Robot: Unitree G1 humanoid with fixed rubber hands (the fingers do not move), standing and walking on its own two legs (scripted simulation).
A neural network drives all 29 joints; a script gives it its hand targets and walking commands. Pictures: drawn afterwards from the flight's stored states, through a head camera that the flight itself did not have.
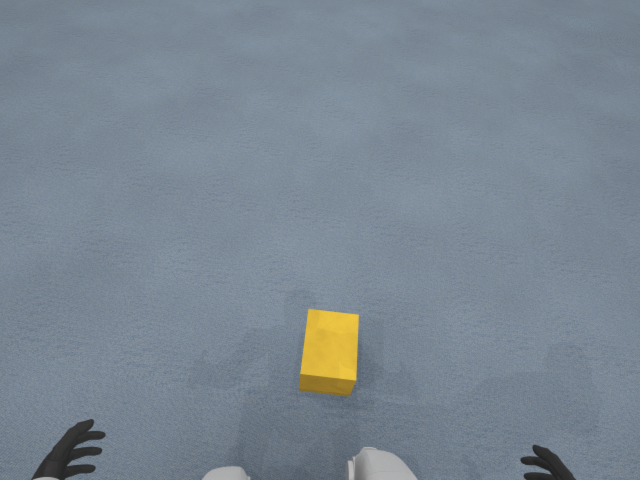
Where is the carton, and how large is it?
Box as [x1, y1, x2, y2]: [299, 309, 358, 395]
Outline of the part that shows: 308,309 299,390 349,395 355,381 358,315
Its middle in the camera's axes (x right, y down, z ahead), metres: +0.03 +0.33 +1.16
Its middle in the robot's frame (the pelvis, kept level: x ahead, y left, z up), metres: +0.51 -0.08 -0.66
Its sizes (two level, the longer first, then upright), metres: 0.195 0.151 0.152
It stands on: the floor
